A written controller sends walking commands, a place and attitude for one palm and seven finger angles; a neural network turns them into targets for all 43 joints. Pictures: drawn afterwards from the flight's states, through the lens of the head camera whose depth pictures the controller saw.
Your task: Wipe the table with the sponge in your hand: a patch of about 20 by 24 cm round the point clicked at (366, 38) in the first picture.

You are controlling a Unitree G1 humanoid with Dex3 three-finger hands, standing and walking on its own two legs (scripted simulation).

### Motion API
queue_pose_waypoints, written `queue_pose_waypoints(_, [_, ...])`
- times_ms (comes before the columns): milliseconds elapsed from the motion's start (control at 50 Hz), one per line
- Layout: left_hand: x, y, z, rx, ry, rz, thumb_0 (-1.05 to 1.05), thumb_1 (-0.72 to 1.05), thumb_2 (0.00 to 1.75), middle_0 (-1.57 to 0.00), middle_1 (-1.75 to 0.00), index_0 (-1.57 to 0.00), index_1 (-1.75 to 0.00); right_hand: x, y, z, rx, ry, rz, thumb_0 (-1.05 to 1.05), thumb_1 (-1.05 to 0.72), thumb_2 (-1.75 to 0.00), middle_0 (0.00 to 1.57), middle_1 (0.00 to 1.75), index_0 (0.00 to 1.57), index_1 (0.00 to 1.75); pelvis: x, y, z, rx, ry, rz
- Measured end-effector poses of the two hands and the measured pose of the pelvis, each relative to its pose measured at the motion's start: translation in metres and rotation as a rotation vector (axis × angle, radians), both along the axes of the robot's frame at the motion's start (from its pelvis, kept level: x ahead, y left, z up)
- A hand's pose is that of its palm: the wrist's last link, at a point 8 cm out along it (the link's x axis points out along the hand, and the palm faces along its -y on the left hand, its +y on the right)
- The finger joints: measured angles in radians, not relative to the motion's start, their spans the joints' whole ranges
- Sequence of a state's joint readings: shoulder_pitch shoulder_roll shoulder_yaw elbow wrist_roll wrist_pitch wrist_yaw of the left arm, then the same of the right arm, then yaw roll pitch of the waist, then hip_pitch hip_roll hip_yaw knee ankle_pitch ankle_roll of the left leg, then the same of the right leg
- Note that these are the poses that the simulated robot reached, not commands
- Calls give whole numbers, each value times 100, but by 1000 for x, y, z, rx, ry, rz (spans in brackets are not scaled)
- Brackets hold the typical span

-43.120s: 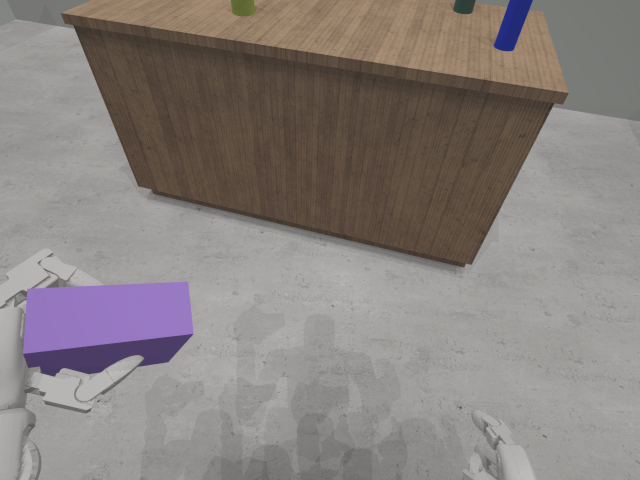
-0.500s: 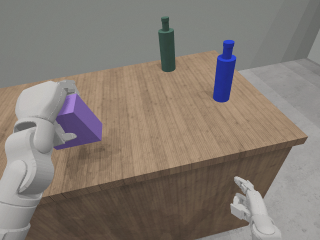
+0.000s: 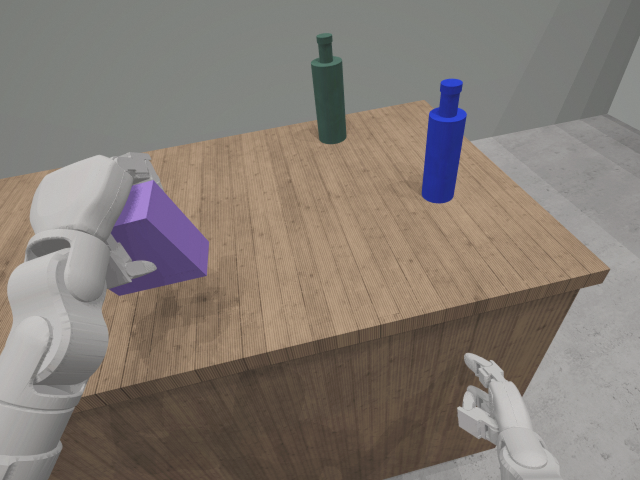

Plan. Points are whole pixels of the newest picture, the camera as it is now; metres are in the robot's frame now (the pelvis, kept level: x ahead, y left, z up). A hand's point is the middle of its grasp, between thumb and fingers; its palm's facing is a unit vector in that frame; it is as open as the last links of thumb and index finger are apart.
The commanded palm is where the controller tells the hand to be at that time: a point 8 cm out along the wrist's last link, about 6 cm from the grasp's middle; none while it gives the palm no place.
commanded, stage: bring the sponge back beside the body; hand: left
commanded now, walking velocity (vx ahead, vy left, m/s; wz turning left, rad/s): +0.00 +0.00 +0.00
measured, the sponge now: (145, 252) +0.29 +0.26 +0.19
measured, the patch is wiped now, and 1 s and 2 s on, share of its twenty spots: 0.90 0.90 0.90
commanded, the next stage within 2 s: step back with the hand held close in 1.44 s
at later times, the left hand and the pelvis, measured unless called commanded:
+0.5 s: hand (99, 263) +0.24 +0.27 +0.22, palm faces +0.28 -0.15 -0.95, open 9.4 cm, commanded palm +0.18 +0.27 +0.29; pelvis +0.00 +0.00 +0.00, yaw +0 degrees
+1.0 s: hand (73, 308) +0.19 +0.28 +0.20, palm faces +0.25 -0.15 -0.96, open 9.4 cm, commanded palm +0.14 +0.28 +0.28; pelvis -0.01 +0.00 +0.00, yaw +0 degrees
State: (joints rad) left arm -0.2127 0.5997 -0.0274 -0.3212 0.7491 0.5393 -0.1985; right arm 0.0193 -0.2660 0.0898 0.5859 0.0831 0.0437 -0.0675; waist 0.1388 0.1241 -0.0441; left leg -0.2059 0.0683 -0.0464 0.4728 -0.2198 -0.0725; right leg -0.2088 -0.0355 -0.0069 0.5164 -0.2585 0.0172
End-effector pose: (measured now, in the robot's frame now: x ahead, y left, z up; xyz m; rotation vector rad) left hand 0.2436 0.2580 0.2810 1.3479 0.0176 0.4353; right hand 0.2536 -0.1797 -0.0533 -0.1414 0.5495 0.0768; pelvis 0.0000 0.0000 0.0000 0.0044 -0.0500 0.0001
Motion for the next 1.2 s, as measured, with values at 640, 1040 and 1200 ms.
queue_pose_waypoints(640, [-54, 6, -20, 6, 23, -6, -1, -48, 109, -78, -141, -82, -138, 0, 7, 5, -11, -42, 20, 2, -91, -90, 20, 30, 19, 29, -5, 2, -1, -4, -22, 3])
queue_pose_waypoints(1040, [-88, 18, -34, 7, 54, 16, -1, -48, 109, -78, -141, -82, -138, -4, 7, 11, -37, -74, 23, 2, -91, -90, 20, 30, 20, 30, -10, 4, -3, -8, -40, 2])
queue_pose_waypoints(1200, [-96, 22, -29, 38, 33, 22, -1, -48, 109, -78, -140, -83, -138, -5, 14, 10, -36, -74, 32, 2, -91, -90, 20, 30, 20, 30, -12, 6, -3, -9, -50, 4])
